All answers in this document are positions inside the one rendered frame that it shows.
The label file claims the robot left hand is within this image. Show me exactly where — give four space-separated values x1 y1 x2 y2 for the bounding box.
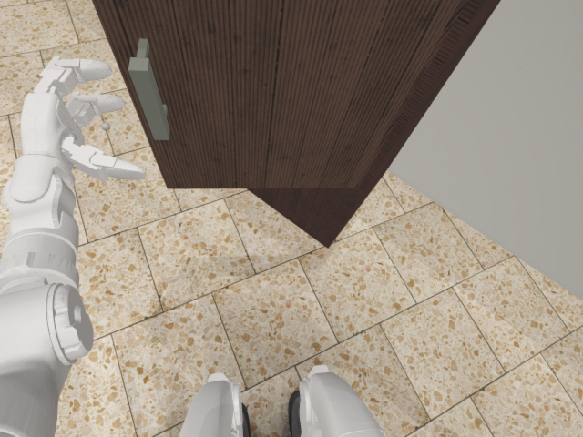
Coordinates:
20 56 146 181

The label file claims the robot right thigh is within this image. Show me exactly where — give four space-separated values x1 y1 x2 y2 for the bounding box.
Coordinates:
300 372 386 437

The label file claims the handle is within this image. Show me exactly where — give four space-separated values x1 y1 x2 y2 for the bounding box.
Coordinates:
128 38 170 140

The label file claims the robot thigh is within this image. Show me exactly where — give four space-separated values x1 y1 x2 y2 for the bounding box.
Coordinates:
179 380 243 437
300 372 386 437

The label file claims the cupboard door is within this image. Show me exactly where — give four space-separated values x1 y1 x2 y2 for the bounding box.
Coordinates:
92 0 460 189

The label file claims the robot left thigh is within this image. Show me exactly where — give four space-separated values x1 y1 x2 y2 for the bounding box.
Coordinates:
179 380 243 437

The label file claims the left robot upper arm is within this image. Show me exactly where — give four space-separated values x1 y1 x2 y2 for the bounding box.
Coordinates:
0 283 94 437

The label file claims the left robot forearm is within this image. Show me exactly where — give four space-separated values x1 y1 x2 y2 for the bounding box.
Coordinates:
0 154 79 295

